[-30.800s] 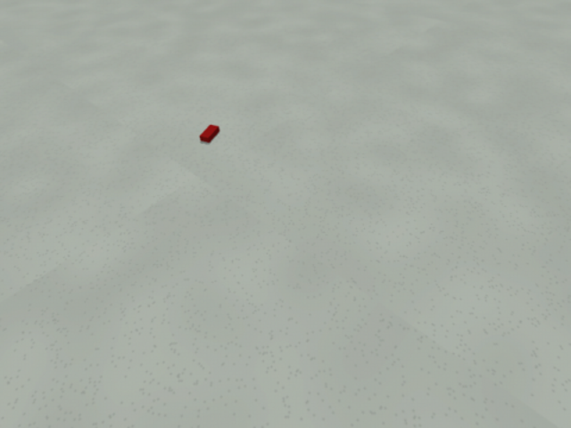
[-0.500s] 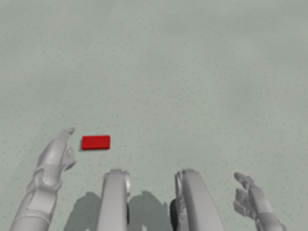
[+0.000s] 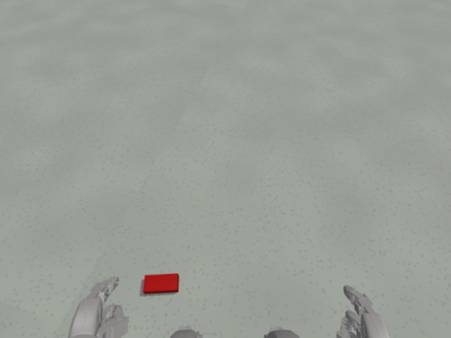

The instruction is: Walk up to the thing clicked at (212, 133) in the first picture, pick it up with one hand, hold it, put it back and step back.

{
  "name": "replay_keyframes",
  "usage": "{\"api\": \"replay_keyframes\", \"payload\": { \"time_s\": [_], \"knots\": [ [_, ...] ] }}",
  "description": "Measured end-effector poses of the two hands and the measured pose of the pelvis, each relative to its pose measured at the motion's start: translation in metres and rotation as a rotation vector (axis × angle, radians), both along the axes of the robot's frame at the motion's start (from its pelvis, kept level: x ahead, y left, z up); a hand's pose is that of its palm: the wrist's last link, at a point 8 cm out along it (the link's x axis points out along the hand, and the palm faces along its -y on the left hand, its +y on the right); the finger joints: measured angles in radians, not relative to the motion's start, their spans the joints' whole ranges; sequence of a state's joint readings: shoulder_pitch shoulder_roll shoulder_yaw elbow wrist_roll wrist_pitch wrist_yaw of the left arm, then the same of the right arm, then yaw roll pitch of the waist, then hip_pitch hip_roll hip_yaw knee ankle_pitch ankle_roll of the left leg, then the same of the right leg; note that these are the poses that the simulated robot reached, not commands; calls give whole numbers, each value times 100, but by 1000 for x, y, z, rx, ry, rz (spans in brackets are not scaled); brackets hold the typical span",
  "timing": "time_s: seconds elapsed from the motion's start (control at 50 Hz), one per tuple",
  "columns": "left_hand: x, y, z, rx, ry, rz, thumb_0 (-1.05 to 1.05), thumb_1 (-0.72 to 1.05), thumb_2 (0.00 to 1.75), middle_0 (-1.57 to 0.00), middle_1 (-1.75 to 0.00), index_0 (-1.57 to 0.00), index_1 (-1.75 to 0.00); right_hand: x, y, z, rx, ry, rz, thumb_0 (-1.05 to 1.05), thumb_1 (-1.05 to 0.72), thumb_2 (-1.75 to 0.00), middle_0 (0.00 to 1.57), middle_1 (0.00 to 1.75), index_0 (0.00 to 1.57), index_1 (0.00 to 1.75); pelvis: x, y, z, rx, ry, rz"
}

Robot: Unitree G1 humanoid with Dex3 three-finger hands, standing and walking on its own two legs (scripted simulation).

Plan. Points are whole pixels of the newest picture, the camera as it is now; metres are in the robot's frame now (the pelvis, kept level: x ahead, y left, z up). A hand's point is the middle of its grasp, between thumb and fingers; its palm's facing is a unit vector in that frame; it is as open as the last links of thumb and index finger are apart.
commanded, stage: home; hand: left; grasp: from above
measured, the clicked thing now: (161, 283) +0.43 +0.24 -0.67
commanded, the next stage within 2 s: none
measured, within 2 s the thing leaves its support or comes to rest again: neither
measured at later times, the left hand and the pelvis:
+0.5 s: hand out of the picture +0.17 +0.17 -0.02, palm faces +0.07 -0.98 -0.19, open 7.4 cm; pelvis +0.01 -0.01 +0.03, yaw +1 degrees
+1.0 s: hand (121, 334) +0.17 +0.17 -0.02, palm faces +0.05 -0.98 -0.20, open 7.4 cm; pelvis +0.01 -0.01 +0.03, yaw +1 degrees
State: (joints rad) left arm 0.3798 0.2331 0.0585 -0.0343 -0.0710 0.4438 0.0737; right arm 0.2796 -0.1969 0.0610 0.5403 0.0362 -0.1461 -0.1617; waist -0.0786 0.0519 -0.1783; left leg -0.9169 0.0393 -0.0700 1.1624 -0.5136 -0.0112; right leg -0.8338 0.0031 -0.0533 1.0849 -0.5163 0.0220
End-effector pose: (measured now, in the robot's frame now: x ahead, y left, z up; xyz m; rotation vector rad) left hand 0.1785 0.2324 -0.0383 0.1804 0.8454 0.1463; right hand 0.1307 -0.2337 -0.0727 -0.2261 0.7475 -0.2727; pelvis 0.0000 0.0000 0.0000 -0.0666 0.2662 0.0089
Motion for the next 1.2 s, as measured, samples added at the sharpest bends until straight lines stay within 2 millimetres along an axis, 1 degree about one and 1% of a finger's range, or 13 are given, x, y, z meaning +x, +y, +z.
{"api": "replay_keyframes", "payload": {
  "time_s": [0.06,0.12,0.22,0.34,0.44,0.64,0.84,0.96,1.2],
  "knots": [
    [-5,-4,22,-10,-15,3,1,90,89,-20,-30,-20,-29,3,-5,15,-13,-31,-17,2,-90,-89,21,30,20,30,7,-1,12,4,-26,1],
    [-10,-6,38,-10,-32,1,1,90,89,-20,-30,-20,-29,9,-9,27,-24,-68,-20,2,-91,-89,20,30,20,30,13,-1,20,8,-49,3],
    [-20,-7,50,-11,-38,4,1,90,89,-20,-30,-20,-29,23,-12,42,-37,-130,1,2,-91,-89,20,30,20,30,16,-3,27,14,-79,9],
    [-28,-8,46,-20,-20,7,1,90,89,-20,-30,-20,-29,39,-12,52,-48,-190,46,2,-91,-89,20,30,20,30,13,-5,29,19,-97,16],
    [-30,-9,43,-26,-16,10,1,90,89,-20,-30,-20,-29,44,-10,54,-49,-205,73,2,-91,-89,20,30,20,30,10,-6,28,21,-103,18],
    [-29,-10,45,-16,-22,6,1,90,89,-20,-30,-20,-29,35,-7,46,-35,-171,72,2,-90,-89,21,30,20,30,9,-7,28,21,-104,17],
    [-26,-9,44,-17,-23,-1,1,90,89,-20,-30,-20,-29,24,-9,40,-36,-142,46,2,-90,-89,21,30,20,30,10,-6,27,21,-102,12],
    [-24,-10,45,-19,-25,-6,1,90,89,-20,-30,-20,-29,25,-11,41,-42,-146,41,2,-90,-89,21,30,20,30,11,-6,27,21,-102,9],
    [-22,-11,45,-20,-23,-4,1,90,89,-20,-30,-20,-29,33,-11,43,-41,-165,48,2,-90,-89,20,30,20,30,14,-7,27,23,-99,9]
  ]
}}
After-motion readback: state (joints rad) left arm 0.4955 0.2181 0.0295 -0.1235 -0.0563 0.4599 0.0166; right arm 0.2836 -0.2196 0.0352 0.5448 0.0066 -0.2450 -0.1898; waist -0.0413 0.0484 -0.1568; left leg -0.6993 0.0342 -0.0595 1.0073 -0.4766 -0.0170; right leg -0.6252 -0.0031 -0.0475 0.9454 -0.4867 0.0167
